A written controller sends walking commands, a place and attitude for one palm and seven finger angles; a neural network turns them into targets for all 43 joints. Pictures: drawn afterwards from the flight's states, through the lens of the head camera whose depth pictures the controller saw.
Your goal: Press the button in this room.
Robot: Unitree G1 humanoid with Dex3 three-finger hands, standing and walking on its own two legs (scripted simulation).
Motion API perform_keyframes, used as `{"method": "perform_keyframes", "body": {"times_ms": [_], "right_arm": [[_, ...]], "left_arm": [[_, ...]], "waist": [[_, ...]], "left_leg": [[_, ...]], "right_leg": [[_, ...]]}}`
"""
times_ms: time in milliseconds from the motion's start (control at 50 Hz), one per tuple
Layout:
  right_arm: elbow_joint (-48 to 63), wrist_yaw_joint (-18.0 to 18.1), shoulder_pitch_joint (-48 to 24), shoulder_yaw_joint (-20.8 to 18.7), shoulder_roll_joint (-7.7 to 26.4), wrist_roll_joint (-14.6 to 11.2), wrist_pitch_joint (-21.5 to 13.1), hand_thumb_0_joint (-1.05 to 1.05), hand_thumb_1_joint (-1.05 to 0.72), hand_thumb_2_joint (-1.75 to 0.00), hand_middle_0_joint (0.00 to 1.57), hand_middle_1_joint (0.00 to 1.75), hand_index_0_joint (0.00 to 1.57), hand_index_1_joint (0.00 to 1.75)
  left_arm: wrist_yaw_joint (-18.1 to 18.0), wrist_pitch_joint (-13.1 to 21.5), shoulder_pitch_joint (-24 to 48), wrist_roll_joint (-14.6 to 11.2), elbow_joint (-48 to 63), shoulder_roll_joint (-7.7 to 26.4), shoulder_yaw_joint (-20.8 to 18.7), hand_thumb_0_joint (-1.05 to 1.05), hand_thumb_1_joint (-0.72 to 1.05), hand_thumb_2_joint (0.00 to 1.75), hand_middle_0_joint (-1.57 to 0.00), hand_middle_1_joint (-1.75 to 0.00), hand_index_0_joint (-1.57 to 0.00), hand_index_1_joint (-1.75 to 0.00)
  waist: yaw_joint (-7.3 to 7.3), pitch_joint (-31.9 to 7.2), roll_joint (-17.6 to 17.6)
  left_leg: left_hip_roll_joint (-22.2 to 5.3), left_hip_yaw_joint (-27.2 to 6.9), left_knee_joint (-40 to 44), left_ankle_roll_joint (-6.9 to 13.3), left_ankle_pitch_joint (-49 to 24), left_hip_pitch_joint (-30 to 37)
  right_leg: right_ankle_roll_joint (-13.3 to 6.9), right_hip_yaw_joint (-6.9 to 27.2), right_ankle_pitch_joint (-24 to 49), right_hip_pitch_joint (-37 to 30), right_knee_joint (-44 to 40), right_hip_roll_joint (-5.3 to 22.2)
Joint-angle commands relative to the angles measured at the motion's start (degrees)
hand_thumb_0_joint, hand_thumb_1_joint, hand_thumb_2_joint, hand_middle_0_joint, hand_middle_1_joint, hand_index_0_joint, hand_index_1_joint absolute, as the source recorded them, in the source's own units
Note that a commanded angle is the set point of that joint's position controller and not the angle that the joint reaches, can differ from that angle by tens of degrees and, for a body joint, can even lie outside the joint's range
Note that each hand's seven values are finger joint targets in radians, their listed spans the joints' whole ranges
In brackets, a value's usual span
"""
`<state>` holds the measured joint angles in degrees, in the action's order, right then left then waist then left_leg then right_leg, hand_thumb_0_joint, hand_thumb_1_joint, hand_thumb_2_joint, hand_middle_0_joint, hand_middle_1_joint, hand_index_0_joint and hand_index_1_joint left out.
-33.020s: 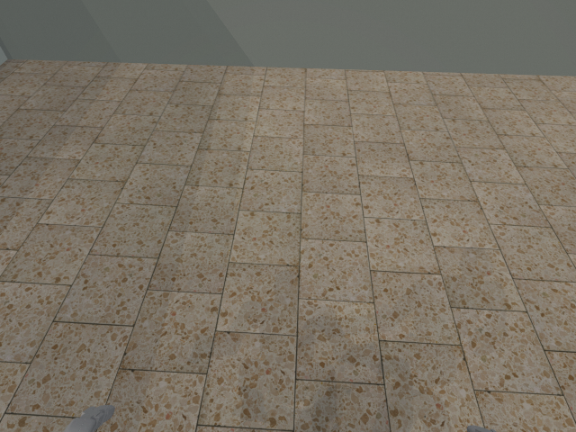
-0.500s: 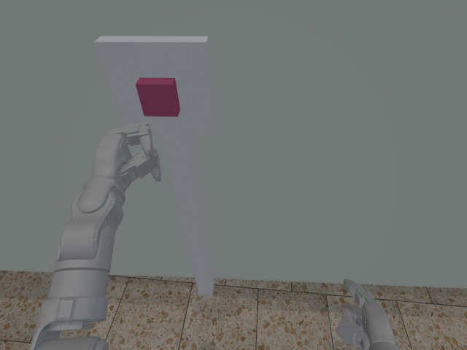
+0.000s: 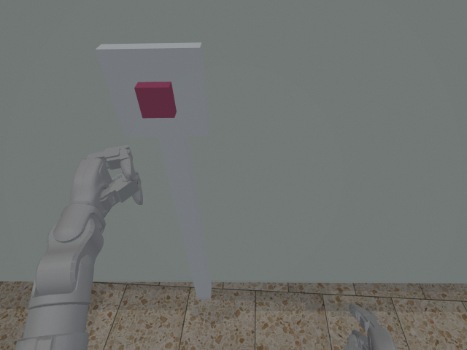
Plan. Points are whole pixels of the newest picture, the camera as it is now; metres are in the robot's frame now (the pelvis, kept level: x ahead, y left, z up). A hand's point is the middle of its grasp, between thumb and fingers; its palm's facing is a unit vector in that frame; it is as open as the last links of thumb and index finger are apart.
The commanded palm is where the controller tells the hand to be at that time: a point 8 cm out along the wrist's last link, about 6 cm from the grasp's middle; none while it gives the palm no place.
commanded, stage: draw the hand back to the body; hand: left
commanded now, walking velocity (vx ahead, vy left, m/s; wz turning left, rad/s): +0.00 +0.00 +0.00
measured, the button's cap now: (156, 99) +0.51 +0.20 +0.22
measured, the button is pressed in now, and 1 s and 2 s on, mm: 0 0 0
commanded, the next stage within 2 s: step back with the hand held close in 1.12 s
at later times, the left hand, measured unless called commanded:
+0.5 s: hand (90, 224) +0.23 +0.23 +0.16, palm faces +0.40 -0.88 -0.25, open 3.1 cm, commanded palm +0.19 +0.26 +0.18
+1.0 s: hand (57, 249) +0.20 +0.26 +0.16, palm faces +0.46 -0.81 -0.36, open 3.1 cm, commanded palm +0.15 +0.29 +0.17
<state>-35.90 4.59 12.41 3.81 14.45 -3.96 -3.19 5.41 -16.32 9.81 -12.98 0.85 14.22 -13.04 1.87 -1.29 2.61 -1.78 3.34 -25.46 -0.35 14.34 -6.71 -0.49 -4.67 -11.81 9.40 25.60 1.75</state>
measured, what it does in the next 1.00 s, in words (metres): stands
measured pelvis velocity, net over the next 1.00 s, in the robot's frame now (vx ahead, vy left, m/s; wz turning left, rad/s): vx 0.03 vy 0.01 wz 0.01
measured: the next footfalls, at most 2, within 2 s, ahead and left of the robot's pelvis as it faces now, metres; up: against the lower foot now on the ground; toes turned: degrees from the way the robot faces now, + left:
none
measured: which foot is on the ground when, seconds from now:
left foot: down 0.00-1.00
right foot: down 0.00-1.00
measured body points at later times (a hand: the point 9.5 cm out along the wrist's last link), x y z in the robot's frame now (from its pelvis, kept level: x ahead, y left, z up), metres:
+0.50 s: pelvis +0.00 +0.00 +0.00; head -0.01 -0.02 +0.45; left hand +0.21 +0.27 +0.18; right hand +0.19 -0.21 -0.09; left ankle +0.00 +0.12 -0.74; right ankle +0.03 -0.11 -0.74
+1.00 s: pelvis +0.03 +0.01 +0.00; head +0.00 +0.00 +0.45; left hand +0.17 +0.30 +0.18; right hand +0.23 -0.20 -0.07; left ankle +0.00 +0.12 -0.74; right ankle +0.03 -0.11 -0.74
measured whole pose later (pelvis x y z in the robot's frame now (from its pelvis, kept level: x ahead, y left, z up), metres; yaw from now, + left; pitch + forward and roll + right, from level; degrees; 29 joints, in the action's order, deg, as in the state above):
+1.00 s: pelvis +0.03 +0.01 +0.00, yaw +0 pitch -5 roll -1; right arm -35.4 3.7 10.5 1.4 12.3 0.8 -6.5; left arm -7.1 5.8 -30.5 -2.4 27.8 17.0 -16.3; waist 5.1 1.4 3.2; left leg -1.8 2.9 -24.2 0.1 16.0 -3.4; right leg 0.4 -5.1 -12.1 4.7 21.7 1.4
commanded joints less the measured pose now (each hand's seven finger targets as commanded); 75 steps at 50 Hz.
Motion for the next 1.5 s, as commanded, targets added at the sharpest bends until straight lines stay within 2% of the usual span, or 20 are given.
{"method": "perform_keyframes", "body": {"times_ms": [0,120,140,160,180,260,340,420,620,700,820,940,1100,1220,1240,1260,1280,1320,1380,1480], "right_arm": [[11.25,1.02,-12.77,-2.05,5.03,0.26,-5.56,0.00,-0.90,-0.90,0.20,0.30,0.20,0.30],[11.02,1.18,-12.35,-1.88,5.04,0.19,-6.82,0.00,-0.90,-0.90,0.20,0.30,0.20,0.30],[10.63,0.73,-11.92,-2.85,4.30,2.90,-7.77,0.00,-0.90,-0.90,0.20,0.30,0.20,0.30],[8.76,0.29,-11.51,-3.01,4.47,3.40,-7.88,0.00,-0.90,-0.90,0.20,0.30,0.20,0.30],[9.00,-0.09,-11.63,-2.66,4.12,3.33,-7.76,0.00,-0.90,-0.90,0.20,0.30,0.20,0.30],[8.72,-0.51,-10.79,-3.47,4.15,3.78,-6.73,0.00,-0.90,-0.90,0.20,0.30,0.20,0.30],[8.29,-0.16,-10.78,-3.76,3.68,4.11,-7.08,0.00,-0.90,-0.90,0.20,0.30,0.20,0.30],[7.68,0.00,-10.81,-4.04,3.62,4.46,-7.27,0.00,-0.90,-0.90,0.20,0.30,0.20,0.30],[8.85,-0.81,-10.18,-4.87,3.49,4.66,-5.60,0.00,-0.90,-0.90,0.20,0.30,0.20,0.30],[9.74,-0.79,-9.71,-4.89,3.42,4.64,-5.63,0.00,-0.90,-0.90,0.20,0.30,0.20,0.30],[10.08,-0.48,-8.72,-4.83,3.25,4.66,-6.55,0.00,-0.90,-0.90,0.20,0.30,0.20,0.30],[9.46,0.02,-8.13,-4.75,3.52,4.79,-6.72,0.00,-0.90,-0.90,0.20,0.30,0.20,0.30],[9.76,0.03,-8.70,-4.38,3.14,5.00,-6.85,0.00,-0.90,-0.90,0.20,0.30,0.20,0.30],[9.41,-0.09,-8.61,-4.40,3.21,4.92,-6.66,0.00,-0.90,-0.90,0.20,0.30,0.20,0.30],[12.13,-0.35,-7.09,-4.72,4.88,4.45,-4.89,0.00,-0.90,-0.90,0.20,0.30,0.20,0.30],[11.64,-0.18,-7.10,-4.49,3.83,4.40,-3.94,0.00,-0.90,-0.90,0.20,0.30,0.20,0.30],[11.25,-0.08,-7.93,-4.82,3.70,4.44,-3.16,0.00,-0.90,-0.90,0.20,0.30,0.20,0.30],[12.02,-0.57,-7.75,-5.18,4.44,4.53,-1.89,0.00,-0.90,-0.90,0.20,0.30,0.20,0.30],[12.80,-0.70,-7.75,-5.85,4.83,4.38,-0.60,0.00,-0.90,-0.90,0.20,0.30,0.20,0.30],[15.39,-0.48,-7.69,-6.72,4.50,3.74,0.85,0.00,-0.90,-0.90,0.20,0.30,0.20,0.30]], "left_arm": [[-0.22,4.63,20.50,-0.51,17.71,10.31,-3.38,0.00,0.90,0.90,-1.30,-1.50,-1.30,-1.50],[1.93,3.92,10.87,-2.05,18.04,10.46,-4.96,0.00,0.90,0.90,-1.30,-1.50,-1.30,-1.50],[-4.67,11.90,7.28,4.52,24.72,15.51,-5.75,0.00,0.90,0.90,-1.30,-1.50,-1.30,-1.50],[-7.27,14.68,1.46,5.22,20.30,13.65,-6.00,0.00,0.90,0.90,-1.30,-1.50,-1.30,-1.50],[-7.77,15.83,-2.90,5.30,19.21,9.40,-2.72,0.00,0.90,0.90,-1.30,-1.50,-1.30,-1.50],[-10.13,20.95,-4.63,7.23,24.33,10.97,-2.85,0.00,0.90,0.90,-1.30,-1.50,-1.30,-1.50],[-12.02,24.54,-4.22,8.94,29.30,11.93,-3.48,0.00,0.90,0.90,-1.30,-1.50,-1.30,-1.50],[-12.78,26.16,-10.82,9.46,30.75,11.60,-4.19,0.00,0.90,0.90,-1.30,-1.50,-1.30,-1.50],[-12.12,26.61,-29.71,9.66,34.02,11.03,-7.24,0.00,0.90,0.90,-1.30,-1.50,-1.30,-1.50],[-12.24,26.72,-32.59,10.03,38.11,11.72,-8.19,0.00,0.90,0.90,-1.30,-1.50,-1.30,-1.50],[-12.83,26.48,-37.86,10.32,40.35,12.25,-9.53,0.00,0.90,0.90,-1.30,-1.50,-1.30,-1.50],[-13.25,25.78,-34.42,10.65,38.71,11.15,-8.01,0.00,0.90,0.90,-1.30,-1.50,-1.30,-1.50],[-13.42,25.69,-34.47,10.51,40.16,11.64,-8.52,0.00,0.90,0.90,-1.30,-1.50,-1.30,-1.50],[-13.39,25.53,-33.35,10.46,38.76,12.01,-9.23,0.00,0.90,0.90,-1.30,-1.50,-1.30,-1.50],[-13.30,27.55,-29.65,9.82,42.40,18.70,-16.70,0.00,0.90,0.90,-1.30,-1.50,-1.30,-1.50],[-12.98,28.32,-30.53,9.96,40.52,18.39,-16.75,0.00,0.90,0.90,-1.30,-1.50,-1.30,-1.50],[-12.56,27.76,-36.44,10.16,36.19,14.36,-13.32,0.00,0.90,0.90,-1.30,-1.50,-1.30,-1.50],[-12.16,27.68,-39.45,10.26,36.29,12.15,-11.05,0.00,0.90,0.90,-1.30,-1.50,-1.30,-1.50],[-12.22,28.19,-43.74,10.30,38.41,12.51,-11.27,0.00,0.90,0.90,-1.30,-1.50,-1.30,-1.50],[-13.30,29.04,-47.32,10.32,45.38,16.61,-15.36,0.00,0.90,0.90,-1.30,-1.50,-1.30,-1.50]], "waist": [[0.42,-8.43,-0.16],[1.03,-7.20,-1.30],[1.36,-1.58,-0.41],[1.31,0.57,-2.84],[1.07,1.82,-3.52],[0.57,-2.02,-2.35],[0.40,-5.43,1.94],[0.84,-5.11,0.41],[2.21,-2.47,-1.91],[2.27,-2.92,1.59],[2.38,-1.78,2.28],[1.53,0.60,-0.28],[2.33,-1.82,3.17],[1.98,-0.41,1.51],[-0.51,3.74,0.16],[-0.46,4.20,-1.63],[-0.72,3.90,-3.67],[-1.03,0.83,-3.67],[-1.18,-5.51,-0.45],[-0.99,-12.31,-0.85]], "left_leg": [[2.16,-2.80,5.31,1.72,-3.12,-0.57],[2.28,-2.56,5.07,1.74,-2.22,-1.48],[2.38,-1.68,5.28,2.03,-1.98,-2.34],[2.21,-1.60,5.43,1.88,-0.73,-3.43],[2.03,-1.86,5.81,1.90,-0.31,-3.64],[1.76,-1.26,6.30,2.03,-1.56,-0.81],[1.97,-1.30,6.69,1.99,-2.42,2.19],[1.74,-1.77,6.75,1.99,-5.52,2.60],[0.96,-1.82,6.11,1.53,-13.10,0.88],[0.78,-2.00,5.69,1.17,-14.43,0.76],[0.58,-2.31,5.07,0.83,-16.22,0.43],[0.69,-2.29,5.12,1.31,-13.14,0.27],[0.85,-2.64,5.17,0.88,-13.96,0.39],[0.70,-2.68,5.24,0.59,-14.46,-0.28],[-0.66,-2.95,3.93,1.89,-9.76,-5.46],[-0.19,-3.90,3.71,1.87,-7.37,-6.40],[-0.31,-3.57,3.09,1.95,-8.35,-5.07],[-0.49,-3.27,2.28,1.90,-10.66,-4.94],[-1.57,-3.05,1.01,1.87,-18.04,-4.08],[-2.45,-4.22,-0.59,1.53,-23.78,-6.12]], "right_leg": [[-0.52,1.81,-0.16,-2.41,-5.40,-1.69],[-0.20,2.00,-0.95,-2.79,-5.95,-1.76],[-0.02,3.29,-2.28,-1.01,-8.91,-1.28],[-0.20,3.38,-4.61,-0.22,-10.11,-1.16],[-0.15,3.32,-4.99,-0.08,-9.72,-0.91],[-0.03,4.11,-3.55,-3.32,-10.32,-0.97],[-0.24,3.95,-2.29,-4.93,-10.26,-0.72],[-0.34,3.39,1.09,-6.42,-9.71,-0.84],[-0.36,2.63,9.49,-7.94,-6.97,-1.49],[-0.51,2.69,10.48,-8.01,-6.25,-1.59],[-0.47,2.17,11.35,-7.25,-5.73,-1.85],[-0.33,2.09,8.65,-5.26,-6.76,-1.76],[-0.60,2.23,9.54,-7.52,-6.01,-1.55],[-0.58,2.05,10.06,-7.16,-6.08,-1.79],[-0.17,6.71,11.33,-1.38,-8.71,0.96],[-0.40,6.78,10.27,-0.83,-9.63,2.07],[-0.32,6.56,10.77,0.36,-9.86,2.45],[-0.02,6.04,11.79,-0.16,-8.81,2.73],[0.25,5.07,19.35,-2.94,-4.71,3.05],[0.34,4.48,25.76,-6.33,1.36,2.99]]}}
